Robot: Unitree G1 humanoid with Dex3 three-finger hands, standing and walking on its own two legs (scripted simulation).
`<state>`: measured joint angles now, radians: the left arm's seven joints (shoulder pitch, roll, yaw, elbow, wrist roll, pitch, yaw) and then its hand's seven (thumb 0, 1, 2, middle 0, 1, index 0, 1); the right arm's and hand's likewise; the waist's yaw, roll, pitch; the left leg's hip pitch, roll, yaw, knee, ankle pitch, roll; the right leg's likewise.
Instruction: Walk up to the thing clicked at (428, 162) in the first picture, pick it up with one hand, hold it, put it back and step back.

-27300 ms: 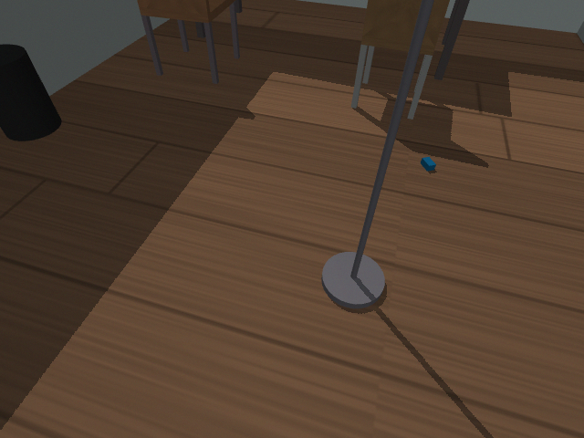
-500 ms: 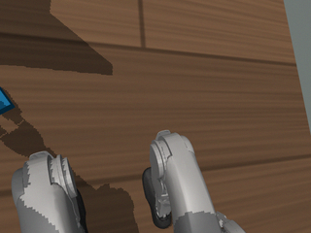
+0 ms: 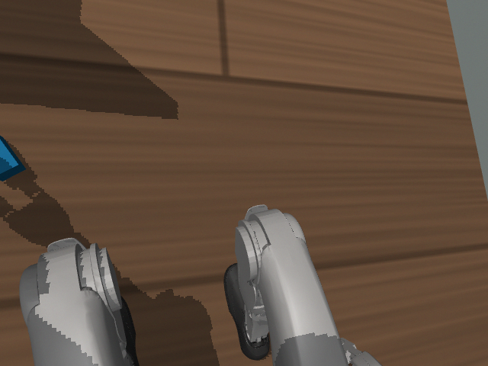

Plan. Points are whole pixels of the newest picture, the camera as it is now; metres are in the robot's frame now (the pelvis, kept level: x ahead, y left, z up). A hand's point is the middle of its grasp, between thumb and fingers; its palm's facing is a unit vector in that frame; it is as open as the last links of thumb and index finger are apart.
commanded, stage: rise first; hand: left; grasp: from above
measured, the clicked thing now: out of the picture +0.49 +0.35 -0.30
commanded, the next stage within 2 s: none
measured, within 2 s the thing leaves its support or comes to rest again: neither
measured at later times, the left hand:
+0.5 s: hand out of the picture +0.44 +0.37 -0.17, palm faces -0.30 -0.29 -0.91, open 13.6 cm
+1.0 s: hand out of the picture +0.44 +0.37 -0.18, palm faces -0.31 -0.29 -0.91, open 13.2 cm
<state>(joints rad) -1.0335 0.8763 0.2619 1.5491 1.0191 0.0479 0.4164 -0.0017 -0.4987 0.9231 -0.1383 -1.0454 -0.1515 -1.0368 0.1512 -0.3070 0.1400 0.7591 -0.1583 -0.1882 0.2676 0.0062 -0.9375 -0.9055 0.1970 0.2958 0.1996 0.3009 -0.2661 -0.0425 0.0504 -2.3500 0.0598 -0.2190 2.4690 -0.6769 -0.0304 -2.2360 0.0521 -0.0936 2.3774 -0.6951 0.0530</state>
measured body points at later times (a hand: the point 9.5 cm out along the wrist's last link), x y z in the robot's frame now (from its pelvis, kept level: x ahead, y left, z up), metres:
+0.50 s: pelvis +0.00 +0.00 +0.00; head +0.25 +0.08 +0.36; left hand +0.45 +0.38 -0.12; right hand +0.05 -0.26 -0.09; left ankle +0.07 +0.14 -0.28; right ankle +0.10 -0.12 -0.28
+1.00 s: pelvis +0.00 +0.00 +0.00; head +0.25 +0.09 +0.36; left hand +0.45 +0.38 -0.12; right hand +0.05 -0.26 -0.09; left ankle +0.07 +0.14 -0.28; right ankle +0.10 -0.12 -0.28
